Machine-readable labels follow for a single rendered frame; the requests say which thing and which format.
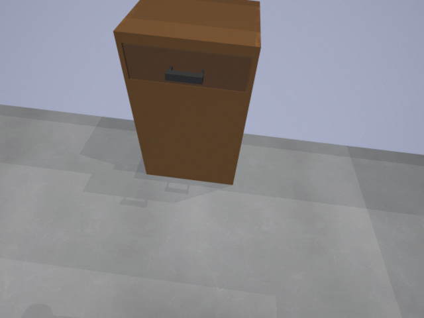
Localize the drawer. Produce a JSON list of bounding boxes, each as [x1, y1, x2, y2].
[[123, 43, 252, 91]]

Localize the handle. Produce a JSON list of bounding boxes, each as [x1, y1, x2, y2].
[[165, 66, 204, 85]]

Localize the cabinet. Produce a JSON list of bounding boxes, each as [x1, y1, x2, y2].
[[113, 0, 261, 185]]

